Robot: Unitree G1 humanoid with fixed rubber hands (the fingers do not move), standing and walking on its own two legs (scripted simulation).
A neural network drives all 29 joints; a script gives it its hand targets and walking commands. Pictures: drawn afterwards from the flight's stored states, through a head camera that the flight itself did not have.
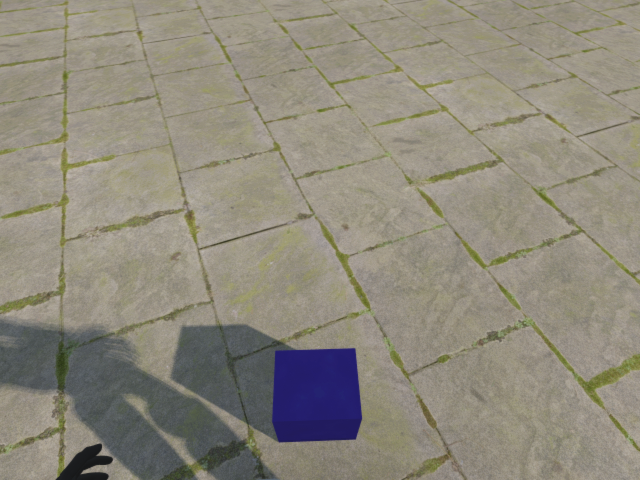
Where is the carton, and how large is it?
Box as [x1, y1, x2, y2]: [272, 348, 361, 441]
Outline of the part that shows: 354,348 275,351 272,422 279,441 355,439 361,420 361,412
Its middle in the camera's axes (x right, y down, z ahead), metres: -0.02 +0.44 +1.08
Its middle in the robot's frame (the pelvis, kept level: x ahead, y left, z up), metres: +0.43 +0.04 -0.64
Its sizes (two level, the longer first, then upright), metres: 0.219 0.181 0.210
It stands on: the floor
